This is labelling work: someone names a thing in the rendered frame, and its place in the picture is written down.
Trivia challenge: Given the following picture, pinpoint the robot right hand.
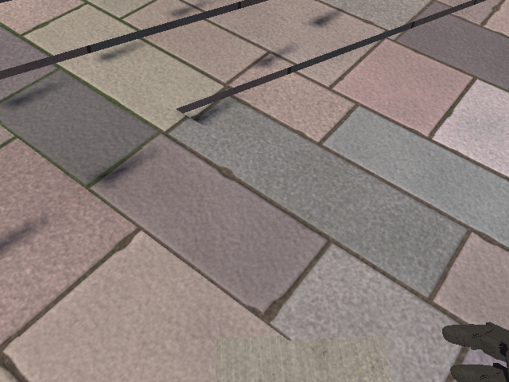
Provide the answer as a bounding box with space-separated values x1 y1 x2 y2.
442 322 509 382

